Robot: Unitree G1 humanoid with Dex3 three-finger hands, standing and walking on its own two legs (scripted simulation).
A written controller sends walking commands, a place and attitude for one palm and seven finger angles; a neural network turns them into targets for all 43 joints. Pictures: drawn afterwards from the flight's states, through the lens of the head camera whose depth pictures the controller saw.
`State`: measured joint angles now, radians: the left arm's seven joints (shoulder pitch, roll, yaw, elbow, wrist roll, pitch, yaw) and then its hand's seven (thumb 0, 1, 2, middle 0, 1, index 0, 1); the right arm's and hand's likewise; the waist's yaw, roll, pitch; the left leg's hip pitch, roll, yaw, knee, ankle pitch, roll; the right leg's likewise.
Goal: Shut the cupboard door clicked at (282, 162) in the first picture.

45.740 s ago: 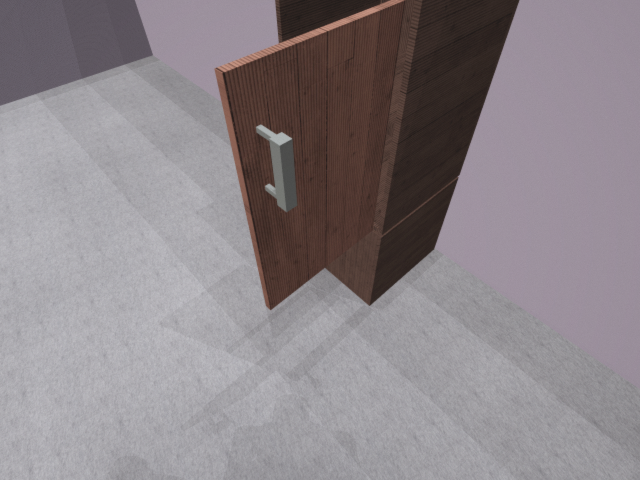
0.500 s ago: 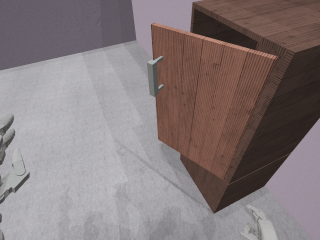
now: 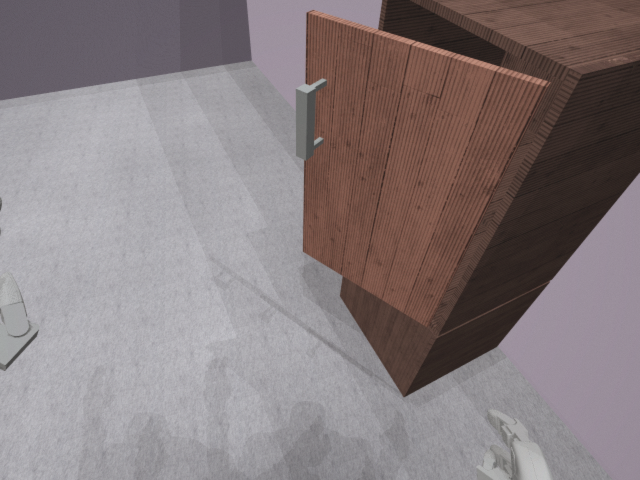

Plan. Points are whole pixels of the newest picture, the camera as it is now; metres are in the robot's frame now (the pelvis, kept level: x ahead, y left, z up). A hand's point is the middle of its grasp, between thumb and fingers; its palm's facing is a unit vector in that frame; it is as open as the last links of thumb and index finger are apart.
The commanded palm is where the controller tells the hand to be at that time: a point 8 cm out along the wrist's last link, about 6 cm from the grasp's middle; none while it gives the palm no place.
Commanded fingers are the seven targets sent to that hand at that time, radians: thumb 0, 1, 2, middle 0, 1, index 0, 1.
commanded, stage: step back with the hand held close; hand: left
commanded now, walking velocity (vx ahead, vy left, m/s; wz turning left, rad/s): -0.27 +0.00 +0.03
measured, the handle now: (312, 119) +0.69 +0.06 +0.10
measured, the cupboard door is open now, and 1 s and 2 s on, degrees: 27 27 27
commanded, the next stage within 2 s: stop stepping back and stand still in 1.46 s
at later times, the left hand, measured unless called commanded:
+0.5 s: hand (27, 349) +0.18 +0.26 +0.18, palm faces +0.46 -0.76 -0.46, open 7.4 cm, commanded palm +0.11 +0.30 +0.19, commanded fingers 0.00 0.90 0.90 -0.20 -0.30 -0.20 -0.30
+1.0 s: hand (21, 368) +0.16 +0.25 +0.18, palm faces +0.48 -0.77 -0.42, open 7.4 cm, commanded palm +0.09 +0.29 +0.19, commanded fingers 0.00 0.90 0.90 -0.20 -0.30 -0.20 -0.30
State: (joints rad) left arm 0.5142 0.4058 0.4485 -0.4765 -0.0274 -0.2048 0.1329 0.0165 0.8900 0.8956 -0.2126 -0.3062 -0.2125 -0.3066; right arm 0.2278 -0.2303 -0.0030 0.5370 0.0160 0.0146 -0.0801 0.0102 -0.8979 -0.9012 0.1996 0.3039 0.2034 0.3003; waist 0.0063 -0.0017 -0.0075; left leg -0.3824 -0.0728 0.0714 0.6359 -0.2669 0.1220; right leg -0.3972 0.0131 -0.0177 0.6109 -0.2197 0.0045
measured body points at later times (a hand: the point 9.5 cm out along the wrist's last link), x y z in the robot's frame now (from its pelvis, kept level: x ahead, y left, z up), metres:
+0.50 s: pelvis -0.03 +0.00 -0.01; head -0.02 +0.02 +0.44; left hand +0.15 +0.30 +0.20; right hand +0.13 -0.26 -0.08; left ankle +0.05 +0.04 -0.72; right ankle +0.06 -0.12 -0.72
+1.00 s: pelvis -0.03 -0.02 -0.01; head -0.03 +0.02 +0.44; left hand +0.13 +0.29 +0.21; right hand +0.13 -0.26 -0.08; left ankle +0.04 +0.05 -0.72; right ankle +0.06 -0.13 -0.72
